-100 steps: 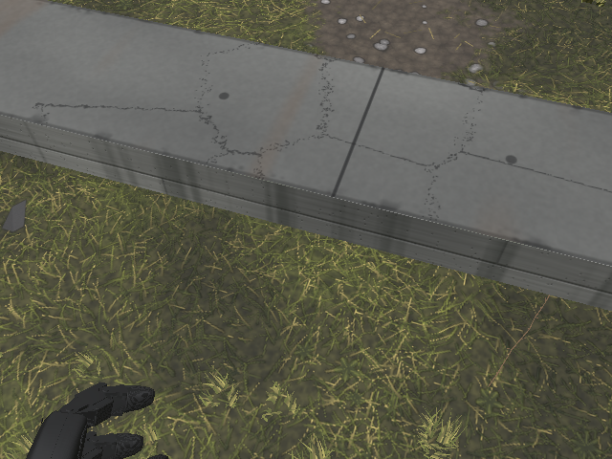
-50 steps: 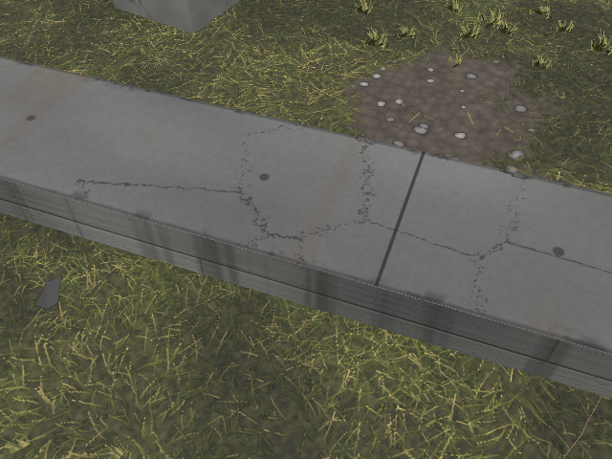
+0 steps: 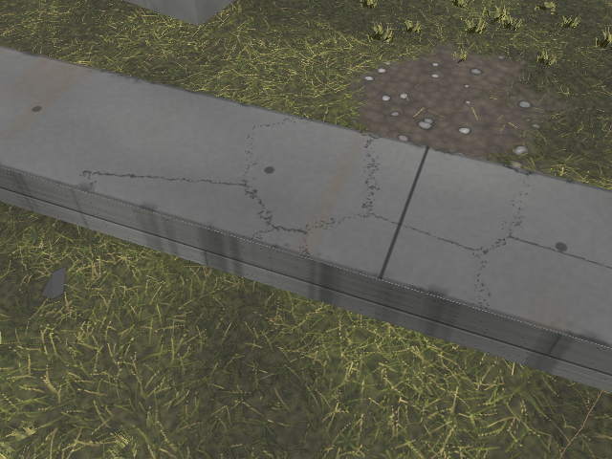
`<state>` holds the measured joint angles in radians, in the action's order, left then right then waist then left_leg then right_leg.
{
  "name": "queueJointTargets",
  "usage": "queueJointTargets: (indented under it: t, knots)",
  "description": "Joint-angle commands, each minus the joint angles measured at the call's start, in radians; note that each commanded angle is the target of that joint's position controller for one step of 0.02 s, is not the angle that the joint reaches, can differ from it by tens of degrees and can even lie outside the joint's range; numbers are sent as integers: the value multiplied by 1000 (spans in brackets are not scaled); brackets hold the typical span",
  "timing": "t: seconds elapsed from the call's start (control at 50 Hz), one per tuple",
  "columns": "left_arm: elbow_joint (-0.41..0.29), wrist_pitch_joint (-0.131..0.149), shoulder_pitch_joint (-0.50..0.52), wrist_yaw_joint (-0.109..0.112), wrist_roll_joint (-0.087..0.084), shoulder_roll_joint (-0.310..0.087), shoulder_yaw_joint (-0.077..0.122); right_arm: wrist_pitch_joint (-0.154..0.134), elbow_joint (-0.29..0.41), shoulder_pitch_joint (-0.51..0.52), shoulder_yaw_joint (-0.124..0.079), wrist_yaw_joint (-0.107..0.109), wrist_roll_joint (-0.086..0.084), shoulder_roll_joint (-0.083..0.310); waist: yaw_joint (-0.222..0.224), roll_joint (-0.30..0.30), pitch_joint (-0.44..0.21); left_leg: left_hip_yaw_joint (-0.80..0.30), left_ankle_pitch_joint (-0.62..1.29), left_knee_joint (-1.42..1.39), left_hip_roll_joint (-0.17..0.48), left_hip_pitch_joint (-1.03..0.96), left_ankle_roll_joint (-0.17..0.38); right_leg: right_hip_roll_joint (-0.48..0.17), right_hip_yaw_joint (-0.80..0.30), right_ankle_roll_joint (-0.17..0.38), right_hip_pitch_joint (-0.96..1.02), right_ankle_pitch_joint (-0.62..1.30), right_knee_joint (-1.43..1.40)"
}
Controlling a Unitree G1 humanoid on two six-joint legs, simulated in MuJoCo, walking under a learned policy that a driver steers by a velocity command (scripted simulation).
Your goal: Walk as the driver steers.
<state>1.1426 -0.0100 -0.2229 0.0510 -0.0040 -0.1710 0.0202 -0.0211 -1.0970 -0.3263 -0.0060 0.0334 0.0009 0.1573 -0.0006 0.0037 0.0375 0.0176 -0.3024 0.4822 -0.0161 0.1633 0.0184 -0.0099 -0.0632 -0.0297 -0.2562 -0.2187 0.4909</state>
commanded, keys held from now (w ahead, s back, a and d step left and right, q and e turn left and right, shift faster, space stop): shift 1.00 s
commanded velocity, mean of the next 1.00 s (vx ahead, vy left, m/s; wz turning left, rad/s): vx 0.00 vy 0.00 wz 0.00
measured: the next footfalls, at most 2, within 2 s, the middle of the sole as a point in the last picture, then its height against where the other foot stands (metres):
right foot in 1.52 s outside the picture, level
left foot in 1.98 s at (317, 417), level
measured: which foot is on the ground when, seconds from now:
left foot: down 0.00-1.00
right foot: down 0.00-1.00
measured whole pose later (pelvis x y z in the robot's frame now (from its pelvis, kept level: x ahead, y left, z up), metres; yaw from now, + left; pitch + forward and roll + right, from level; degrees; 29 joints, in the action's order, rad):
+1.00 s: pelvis +0.01 +0.00 +0.00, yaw +0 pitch -1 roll +0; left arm 1.13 -0.01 -0.26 0.05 -0.01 -0.16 0.02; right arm -0.02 -1.09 -0.36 0.00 0.03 0.00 0.15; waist 0.00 0.00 0.04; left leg 0.02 -0.31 0.49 -0.02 0.16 0.02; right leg -0.01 -0.06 -0.03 -0.26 -0.23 0.50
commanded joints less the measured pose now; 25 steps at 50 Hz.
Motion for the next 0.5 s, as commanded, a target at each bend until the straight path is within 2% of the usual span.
queueJointTargets:
  t: [0.02, 0.5]
  knots:
    - [-17, 5, -44, 3, 0, -88, 11, -4, 10, -83, -12, 2, 0, 82, -1, -5, 27, -34, 92, -117, 34, 97, 14, -3, 7, 36, 51, 115, -59]
    - [-23, 6, -76, 4, -2, -83, 8, -5, 11, -113, -10, 2, -2, 74, -1, -6, 30, -32, 117, -111, 33, 93, 15, -3, 9, 35, 50, 133, -52]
